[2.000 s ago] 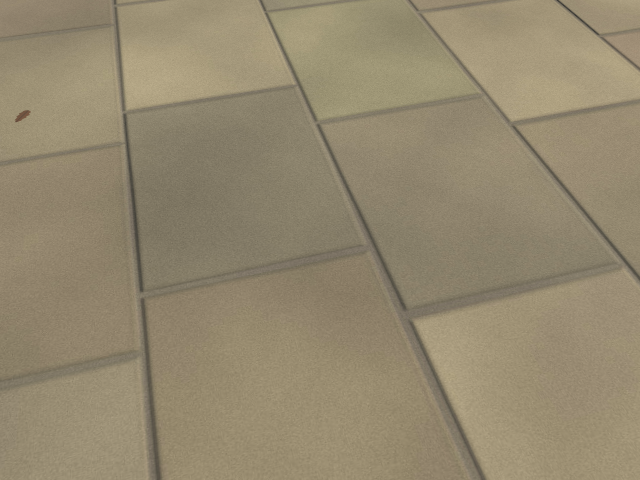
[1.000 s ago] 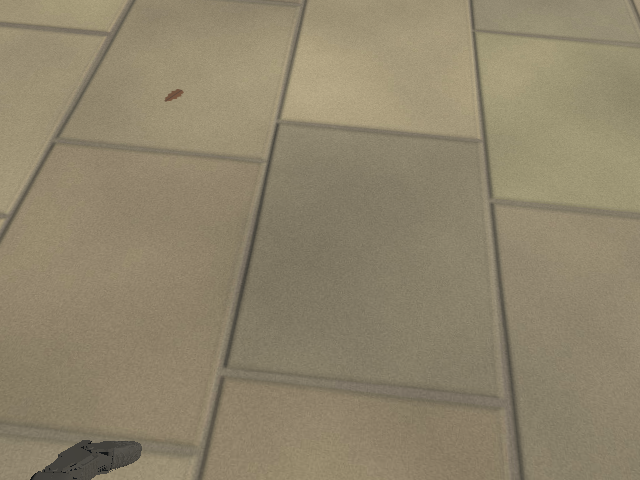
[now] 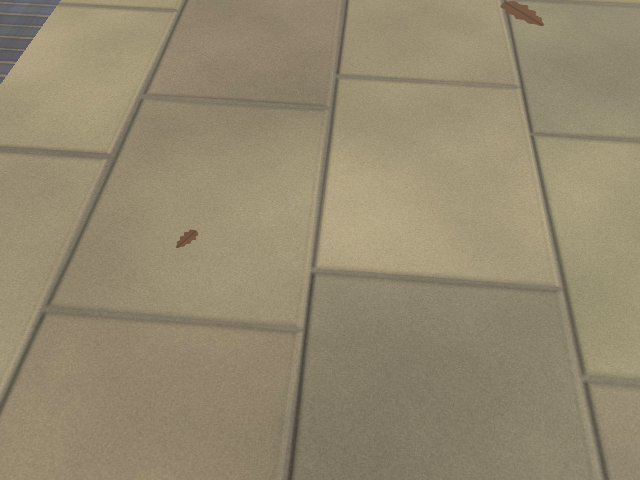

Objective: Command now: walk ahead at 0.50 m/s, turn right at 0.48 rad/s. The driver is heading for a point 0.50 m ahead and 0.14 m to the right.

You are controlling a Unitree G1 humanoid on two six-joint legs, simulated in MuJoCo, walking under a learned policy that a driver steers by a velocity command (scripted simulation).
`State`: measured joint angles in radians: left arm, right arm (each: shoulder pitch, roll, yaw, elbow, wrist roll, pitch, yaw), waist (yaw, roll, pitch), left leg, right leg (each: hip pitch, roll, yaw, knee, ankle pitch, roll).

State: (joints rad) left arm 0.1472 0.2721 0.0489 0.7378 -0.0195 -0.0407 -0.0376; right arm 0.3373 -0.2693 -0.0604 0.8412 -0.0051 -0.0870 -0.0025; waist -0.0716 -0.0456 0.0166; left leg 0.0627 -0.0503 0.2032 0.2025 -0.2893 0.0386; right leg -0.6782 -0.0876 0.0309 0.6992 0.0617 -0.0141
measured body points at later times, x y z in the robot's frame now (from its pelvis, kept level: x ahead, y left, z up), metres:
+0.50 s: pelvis +0.28 -0.04 +0.00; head +0.32 -0.06 +0.45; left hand +0.43 +0.22 -0.10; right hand +0.43 -0.34 -0.08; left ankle +0.51 +0.08 -0.69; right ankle +0.20 -0.11 -0.74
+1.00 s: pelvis +0.44 -0.05 +0.00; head +0.45 -0.06 +0.45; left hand +0.67 +0.14 -0.11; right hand +0.46 -0.32 -0.13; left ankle +0.52 +0.04 -0.74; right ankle +0.41 -0.18 -0.74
